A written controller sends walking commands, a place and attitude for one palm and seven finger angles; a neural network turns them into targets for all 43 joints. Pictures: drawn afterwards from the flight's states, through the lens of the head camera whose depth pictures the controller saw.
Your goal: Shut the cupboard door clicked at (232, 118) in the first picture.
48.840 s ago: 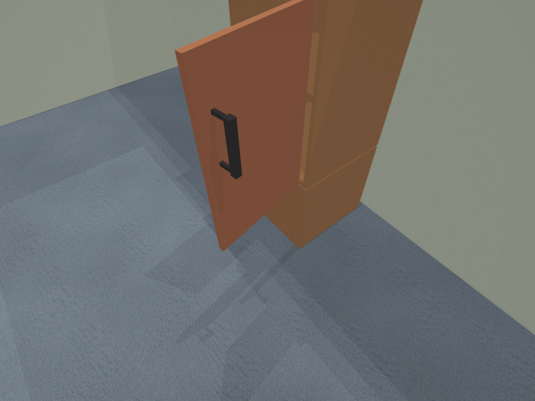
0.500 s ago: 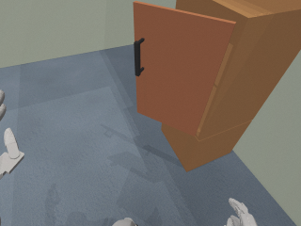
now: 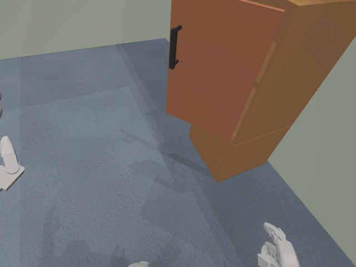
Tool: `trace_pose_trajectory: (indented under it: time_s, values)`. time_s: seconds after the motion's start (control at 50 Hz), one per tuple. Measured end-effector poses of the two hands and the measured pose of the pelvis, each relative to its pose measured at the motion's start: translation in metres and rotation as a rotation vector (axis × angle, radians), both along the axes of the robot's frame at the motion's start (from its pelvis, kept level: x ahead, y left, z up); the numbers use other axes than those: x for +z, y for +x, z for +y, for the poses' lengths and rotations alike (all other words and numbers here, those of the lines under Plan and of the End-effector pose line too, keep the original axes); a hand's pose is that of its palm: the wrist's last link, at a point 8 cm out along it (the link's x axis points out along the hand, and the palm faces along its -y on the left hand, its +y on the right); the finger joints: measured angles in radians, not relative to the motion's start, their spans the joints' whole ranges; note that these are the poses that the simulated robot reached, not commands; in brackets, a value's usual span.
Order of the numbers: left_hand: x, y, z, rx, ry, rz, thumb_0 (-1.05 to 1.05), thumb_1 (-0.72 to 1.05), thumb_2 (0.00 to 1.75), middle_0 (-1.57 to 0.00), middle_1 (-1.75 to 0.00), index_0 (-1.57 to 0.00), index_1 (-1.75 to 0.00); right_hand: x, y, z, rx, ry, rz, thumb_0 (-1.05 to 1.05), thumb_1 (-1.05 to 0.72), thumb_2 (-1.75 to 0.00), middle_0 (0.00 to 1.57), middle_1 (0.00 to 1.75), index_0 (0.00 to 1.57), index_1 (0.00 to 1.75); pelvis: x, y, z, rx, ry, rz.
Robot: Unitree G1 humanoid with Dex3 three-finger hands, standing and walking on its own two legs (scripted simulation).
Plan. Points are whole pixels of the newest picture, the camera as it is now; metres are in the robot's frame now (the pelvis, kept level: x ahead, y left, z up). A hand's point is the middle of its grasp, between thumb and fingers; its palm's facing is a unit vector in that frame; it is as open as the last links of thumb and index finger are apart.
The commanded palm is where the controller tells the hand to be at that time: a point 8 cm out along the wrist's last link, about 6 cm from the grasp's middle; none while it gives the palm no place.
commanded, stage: stop stepping back and stand still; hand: left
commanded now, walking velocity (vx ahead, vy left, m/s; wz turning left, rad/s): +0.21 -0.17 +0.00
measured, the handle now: (175, 47) +0.85 +0.08 +0.06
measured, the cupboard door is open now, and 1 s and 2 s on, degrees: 38 38 38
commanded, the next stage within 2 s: let the arm hang, fingers relaxed in 1.50 s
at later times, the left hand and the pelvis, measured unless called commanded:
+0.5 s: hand out of the picture +0.13 +0.29 +0.18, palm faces +0.45 -0.82 -0.36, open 7.4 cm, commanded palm +0.07 +0.32 +0.19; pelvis -0.08 +0.02 +0.01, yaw -2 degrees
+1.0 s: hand out of the picture +0.13 +0.30 +0.18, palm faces +0.40 -0.81 -0.42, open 7.4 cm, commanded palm +0.07 +0.34 +0.19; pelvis -0.08 +0.04 +0.01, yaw -2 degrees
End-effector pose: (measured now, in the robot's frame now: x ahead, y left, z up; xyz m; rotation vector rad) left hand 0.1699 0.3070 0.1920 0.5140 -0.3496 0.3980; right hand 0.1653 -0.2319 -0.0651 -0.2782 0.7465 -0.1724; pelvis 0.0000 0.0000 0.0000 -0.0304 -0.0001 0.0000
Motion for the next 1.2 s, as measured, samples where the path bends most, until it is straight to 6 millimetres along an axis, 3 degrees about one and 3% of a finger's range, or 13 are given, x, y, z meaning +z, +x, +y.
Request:
trace_pose_trajectory:
  time_s: [0.14,0.28,0.4,0.5,0.62,0.7,0.84,1.02,1.2]
  values:
    - [0.009,-0.039,-0.006,-0.052,0.001,0.045,0.02,0.89,0.90,-0.21,-0.31,-0.21,-0.30,0.017,-0.045,0.015,0.002,0.056,-0.073,0.01,-0.91,-0.90,0.20,0.30,0.21,0.30,0.008,-0.037,0.004,-0.034,-0.031,0.022]
    - [0.009,-0.076,-0.009,-0.050,-0.014,0.051,0.02,0.89,0.90,-0.21,-0.31,-0.21,-0.30,-0.002,-0.105,0.003,-0.043,0.037,0.018,0.01,-0.90,-0.90,0.20,0.30,0.21,0.30,0.005,-0.067,0.008,-0.047,-0.012,-0.010]
    - [-0.002,-0.080,0.017,0.017,-0.070,-0.016,0.01,0.89,0.90,-0.21,-0.31,-0.21,-0.30,-0.014,-0.148,-0.007,-0.132,-0.023,0.087,0.01,-0.91,-0.90,0.20,0.30,0.21,0.30,-0.001,-0.071,0.022,-0.027,-0.009,-0.042]
    - [-0.004,-0.078,0.021,0.020,-0.072,0.042,0.02,0.89,0.90,-0.20,-0.31,-0.21,-0.30,-0.008,-0.163,0.004,-0.148,0.007,0.064,0.02,-0.91,-0.90,0.20,0.30,0.20,0.30,0.007,-0.084,0.024,-0.041,0.000,-0.033]
    - [0.006,-0.095,0.003,-0.060,0.001,0.079,0.02,0.89,0.90,-0.20,-0.31,-0.21,-0.30,-0.008,-0.163,0.016,-0.111,0.054,0.054,0.01,-0.91,-0.90,0.20,0.30,0.20,0.30,0.009,-0.096,0.025,-0.044,0.002,-0.019]
    - [0.003,-0.101,0.013,-0.040,0.000,0.065,0.01,0.89,0.90,-0.21,-0.31,-0.21,-0.30,-0.013,-0.159,0.019,-0.106,0.043,0.074,0.01,-0.90,-0.90,0.20,0.30,0.20,0.30,0.005,-0.092,0.032,-0.046,-0.012,-0.022]
    - [-0.010,-0.089,0.042,0.046,-0.059,0.079,0.02,0.89,0.90,-0.21,-0.31,-0.21,-0.30,-0.005,-0.137,0.035,-0.087,0.026,0.042,0.01,-0.91,-0.90,0.20,0.30,0.20,0.30,0.008,-0.085,0.044,-0.042,0.005,-0.028]
    - [0.001,-0.077,0.028,-0.009,-0.023,0.105,0.02,0.89,0.90,-0.21,-0.31,-0.21,-0.30,0.007,-0.100,0.054,-0.022,0.078,-0.026,0.01,-0.91,-0.90,0.20,0.30,0.20,0.30,0.015,-0.074,0.042,-0.031,0.006,0.013]
    - [-0.008,-0.064,0.027,0.032,-0.050,0.147,0.02,0.89,0.90,-0.21,-0.31,-0.21,-0.30,0.003,-0.080,0.040,-0.022,0.069,-0.002,0.01,-0.90,-0.90,0.20,0.30,0.21,0.30,0.014,-0.059,0.034,-0.038,0.009,0.016]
